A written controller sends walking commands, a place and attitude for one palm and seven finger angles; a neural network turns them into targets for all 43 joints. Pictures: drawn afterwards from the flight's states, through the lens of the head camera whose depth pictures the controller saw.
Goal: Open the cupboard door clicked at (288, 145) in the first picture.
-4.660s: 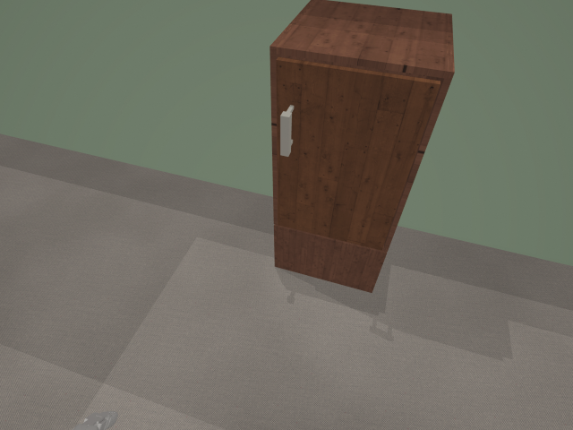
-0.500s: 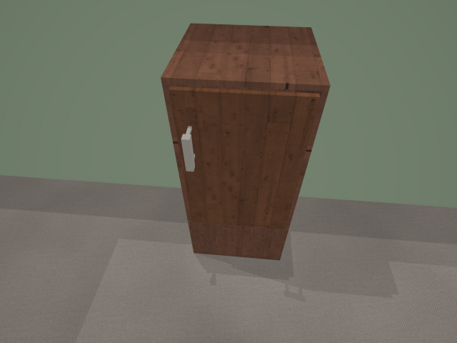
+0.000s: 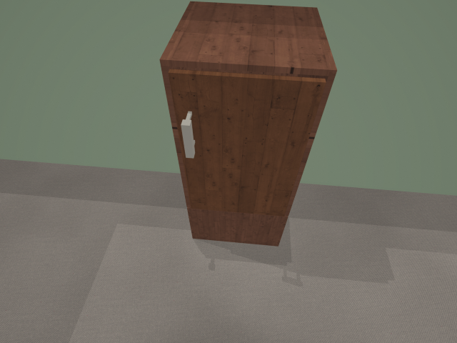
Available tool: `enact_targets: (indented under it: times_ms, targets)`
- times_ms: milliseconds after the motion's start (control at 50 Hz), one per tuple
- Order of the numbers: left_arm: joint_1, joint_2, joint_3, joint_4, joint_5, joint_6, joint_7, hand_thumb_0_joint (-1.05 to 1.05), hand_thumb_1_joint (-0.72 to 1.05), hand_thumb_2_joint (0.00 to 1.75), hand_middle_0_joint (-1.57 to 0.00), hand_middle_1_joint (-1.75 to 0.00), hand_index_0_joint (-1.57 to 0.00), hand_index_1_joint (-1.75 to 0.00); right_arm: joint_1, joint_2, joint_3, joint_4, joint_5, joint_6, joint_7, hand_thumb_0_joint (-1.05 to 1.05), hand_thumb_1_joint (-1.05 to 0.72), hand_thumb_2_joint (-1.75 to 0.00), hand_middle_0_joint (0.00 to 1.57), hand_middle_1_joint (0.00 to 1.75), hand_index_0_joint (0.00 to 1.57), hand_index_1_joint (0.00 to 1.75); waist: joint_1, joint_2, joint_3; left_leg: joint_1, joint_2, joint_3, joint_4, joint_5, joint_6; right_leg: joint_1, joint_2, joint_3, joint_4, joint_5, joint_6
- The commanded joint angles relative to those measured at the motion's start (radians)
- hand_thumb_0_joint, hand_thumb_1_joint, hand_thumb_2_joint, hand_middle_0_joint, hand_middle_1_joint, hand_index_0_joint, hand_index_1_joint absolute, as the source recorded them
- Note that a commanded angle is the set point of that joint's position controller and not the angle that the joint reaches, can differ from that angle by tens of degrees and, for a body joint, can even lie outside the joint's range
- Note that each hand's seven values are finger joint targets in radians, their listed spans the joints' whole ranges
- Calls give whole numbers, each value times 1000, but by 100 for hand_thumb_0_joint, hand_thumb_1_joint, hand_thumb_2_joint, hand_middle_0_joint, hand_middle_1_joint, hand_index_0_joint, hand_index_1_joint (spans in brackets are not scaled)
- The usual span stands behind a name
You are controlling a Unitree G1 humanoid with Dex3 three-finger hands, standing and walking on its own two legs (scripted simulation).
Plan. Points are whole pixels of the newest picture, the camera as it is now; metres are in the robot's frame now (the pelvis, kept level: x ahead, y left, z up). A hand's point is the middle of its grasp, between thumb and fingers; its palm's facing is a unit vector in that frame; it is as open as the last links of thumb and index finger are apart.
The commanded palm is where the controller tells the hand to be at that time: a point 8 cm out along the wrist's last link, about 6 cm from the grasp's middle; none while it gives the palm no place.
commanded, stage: look again from close up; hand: left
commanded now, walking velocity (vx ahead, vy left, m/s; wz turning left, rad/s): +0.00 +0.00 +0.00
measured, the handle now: (189, 134) +0.64 +0.14 -0.04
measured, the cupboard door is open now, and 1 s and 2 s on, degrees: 0 0 0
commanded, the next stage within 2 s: shuffle to correct the standing spot in 0.38 s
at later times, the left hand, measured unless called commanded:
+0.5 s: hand out of the picture +0.00 +0.19 -0.18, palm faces +0.03 -0.98 -0.17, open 7.4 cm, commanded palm none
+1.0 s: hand out of the picture -0.02 +0.15 -0.18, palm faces +0.07 -0.99 -0.11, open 7.4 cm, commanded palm none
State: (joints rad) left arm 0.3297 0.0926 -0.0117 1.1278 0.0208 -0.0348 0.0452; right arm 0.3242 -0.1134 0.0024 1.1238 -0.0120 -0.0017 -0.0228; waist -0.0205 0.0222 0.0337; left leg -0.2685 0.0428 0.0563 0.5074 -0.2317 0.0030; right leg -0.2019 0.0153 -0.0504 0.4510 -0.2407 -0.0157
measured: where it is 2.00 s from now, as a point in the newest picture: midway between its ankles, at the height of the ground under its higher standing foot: outside the picture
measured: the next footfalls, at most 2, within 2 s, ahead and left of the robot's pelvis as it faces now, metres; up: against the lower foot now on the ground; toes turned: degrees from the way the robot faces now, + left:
left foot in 1.00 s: +0.13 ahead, +0.09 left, +0.00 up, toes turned +6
right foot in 1.36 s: +0.18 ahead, -0.16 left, +0.00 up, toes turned -7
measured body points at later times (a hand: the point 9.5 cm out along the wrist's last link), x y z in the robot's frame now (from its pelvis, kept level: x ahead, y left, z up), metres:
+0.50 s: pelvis +0.00 +0.02 +0.00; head -0.01 +0.03 +0.45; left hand +0.00 +0.24 -0.16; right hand +0.01 -0.21 -0.15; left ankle +0.02 +0.11 -0.74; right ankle +0.00 -0.11 -0.74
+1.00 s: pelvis +0.05 +0.00 -0.01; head +0.05 +0.02 +0.44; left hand -0.02 +0.20 -0.17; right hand +0.08 -0.23 -0.15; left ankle +0.09 +0.09 -0.74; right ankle +0.00 -0.11 -0.74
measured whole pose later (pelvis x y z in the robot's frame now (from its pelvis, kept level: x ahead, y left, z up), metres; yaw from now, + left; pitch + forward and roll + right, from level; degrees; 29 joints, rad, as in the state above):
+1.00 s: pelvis +0.05 +0.00 -0.01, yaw -1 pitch +0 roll -1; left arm 0.47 0.12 0.03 1.09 0.03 -0.03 0.01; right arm 0.29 -0.16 -0.02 1.03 -0.01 -0.04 -0.01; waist 0.02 -0.02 -0.02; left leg -0.33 0.03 0.11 0.57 -0.29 0.03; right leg -0.16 0.02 -0.05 0.49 -0.34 -0.02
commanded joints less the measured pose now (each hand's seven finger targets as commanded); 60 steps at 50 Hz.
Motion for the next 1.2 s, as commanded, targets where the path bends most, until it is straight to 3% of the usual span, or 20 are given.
enact_targets:
  times_ms: [0, 120, 460, 500, 560, 640, 680, 700, 740, 760, 820, 860, 940, 960, 980, 1000, 1020, 1080, 1140, 1180]
  targets:
    - [61, 117, 20, -43, -7, -12, 10, 0, 90, 90, -20, -30, -20, -30, 79, -83, -12, -70, -3, -35, -5, 0, -90, -90, 20, 30, 20, 30, -2, -18, -78, 37, 56, -94, -37, 103, 21, -8, -125, 96, -31, 68, -39]
    - [60, 110, 18, -57, 0, 6, 2, 0, 90, 90, -20, -30, -20, -30, 52, -109, -12, -92, -5, -32, -5, 0, -90, -90, 20, 30, 20, 30, 14, -27, 70, -57, 65, -131, -119, 24, 38, -64, -99, 79, -15, 1, -30]
    - [71, 143, 22, -86, 0, 14, -7, 0, 90, 90, -20, -30, -20, -30, 16, -149, -16, -93, -1, -34, -4, 0, -90, -90, 20, 30, 20, 30, 21, -7, 32, -23, 65, -131, -173, -35, 40, -26, -110, 81, -43, 30, -16]
    - [76, 136, 23, -82, 4, 18, -13, 0, 90, 90, -20, -30, -20, -30, 31, -159, -20, -84, -5, -28, -5, 0, -90, -90, 20, 30, 20, 30, 15, -12, 37, -19, 81, -141, -196, -187, 45, -53, -88, 71, -22, -74, -21]
    - [83, 131, 36, -108, 16, 37, -31, 0, 90, 90, -20, -30, -20, -30, 27, -209, -45, -98, -11, -15, -9, 0, -90, -90, 20, 30, 20, 30, 17, 65, 78, -59, 155, -213, -273, -422, 82, -122, -42, 13, 71, -165, -23]
    - [116, 103, 47, -121, 20, 39, -50, 0, 90, 90, -20, -30, -20, -30, 8, -220, -61, -118, -12, -18, -11, 0, -90, -90, 20, 30, 20, 30, 36, 64, 89, -110, 205, -231, -267, -463, 119, -106, -25, -4, 101, -140, -30]
    - [165, 109, 52, -109, 18, 28, -50, 0, 90, 90, -20, -30, -20, -30, -10, -194, -58, -125, -13, -20, -7, 0, -90, -90, 20, 30, 20, 30, 55, 10, 86, -177, 138, -149, -177, -437, 89, -32, -46, 63, 19, -174, -44]
    - [186, 132, 56, -105, 17, 22, -47, 0, 90, 90, -20, -30, -20, -30, -16, -168, -51, -133, -12, -22, -4, 0, -90, -90, 20, 30, 20, 30, 65, -74, 88, -227, 80, -91, -73, -400, 68, -7, -94, 169, -52, -260, -71]
    - [228, 196, 74, -90, 6, 10, -27, 0, 90, 90, -20, -30, -20, -30, -37, -101, -35, -154, -10, -27, 10, 0, -90, -90, 20, 30, 20, 30, 71, -280, 104, -344, -30, 64, 232, -253, 34, 45, -271, 436, -254, -449, -161]
    - [243, 196, 77, -86, 3, 2, -21, 0, 90, 90, -20, -30, -20, -30, -79, -101, -35, -167, -11, -31, 16, 0, -90, -90, 20, 30, 20, 30, 85, -242, 109, -376, -16, 33, 364, -261, 39, 40, -318, 493, -297, -394, -204]
    - [194, 177, 74, -88, 9, -16, -13, 0, 90, 90, -20, -30, -20, -30, -70, -83, -37, -165, -8, -41, 27, 0, -90, -90, 20, 30, 20, 30, 41, -99, 75, -359, 19, 3, 411, -223, 41, 58, -308, 374, -247, -126, -224]
    - [170, 176, 68, -85, 13, -20, -15, 0, 90, 90, -20, -30, -20, -30, -62, -57, -28, -162, -4, -46, 31, 0, -90, -90, 20, 30, 20, 30, 35, -134, 51, -253, 4, 30, 269, -181, 33, 30, -258, 261, -214, 23, -200]
    - [159, 157, 63, -68, 1, -11, -24, 0, 90, 90, -20, -30, -20, -30, 50, -59, -23, -117, -1, -61, 18, 0, -90, -90, 20, 30, 20, 30, -6, -117, 24, 90, -36, 80, -18, -5, 16, -133, -162, 138, -101, -43, -126]
    - [163, 133, 57, -70, 1, -7, -28, 0, 90, 90, -20, -30, -20, -30, 108, -100, -32, -99, -1, -66, 10, 0, -90, -90, 20, 30, 20, 30, -27, -29, 2, 195, 18, 17, -75, -27, 24, -195, -126, 114, 2, -73, -99]
    - [172, 91, 51, -83, 0, -4, -35, 0, 90, 90, -20, -30, -20, -30, 179, -178, -53, -83, -11, -71, 0, 0, -90, -90, 20, 30, 20, 30, -46, 154, -17, 293, 211, -269, -174, -85, 99, -346, -42, 42, 208, -154, -53]
    - [137, 79, 47, -115, 4, -7, -38, 0, 90, 90, -20, -30, -20, -30, 248, -244, -69, -82, -15, -63, -9, 0, -90, -90, 20, 30, 20, 30, -66, 225, -33, 328, 400, -493, -289, -95, 216, -466, -7, -24, 443, -324, -27]
    - [81, 103, 51, -145, 16, -2, -41, 0, 90, 90, -20, -30, -20, -30, 229, -259, -74, -93, -11, -54, -10, 0, -90, -90, 20, 30, 20, 30, -64, 131, 10, 251, 443, -514, -309, -179, 272, -492, -60, 28, 578, -320, -37]
    - [60, 75, 54, -117, 21, 0, -51, 0, 90, 90, -20, -30, -20, -30, 107, -133, -36, -104, -12, -73, -8, 0, -90, -90, 20, 30, 20, 30, -1, 64, 98, 29, 306, -289, -342, -42, 209, -437, -114, 57, 654, -111, -18]
    - [84, 29, 41, -100, 11, 16, -43, 0, 90, 90, -20, -30, -20, -30, 79, -111, -20, -104, -10, -85, -18, 0, -90, -90, 20, 30, 20, 30, 35, 40, 16, 39, 227, -76, -251, 546, 170, -290, -101, 24, 503, -37, 19]
    - [75, 27, 35, -97, 2, 25, -30, 0, 90, 90, -20, -30, -20, -30, 61, -118, -17, -101, -9, -79, -22, 0, -90, -90, 20, 30, 20, 30, 37, 91, -16, 41, 206, -21, -191, 714, 155, -194, -82, 0, 371, -16, 29]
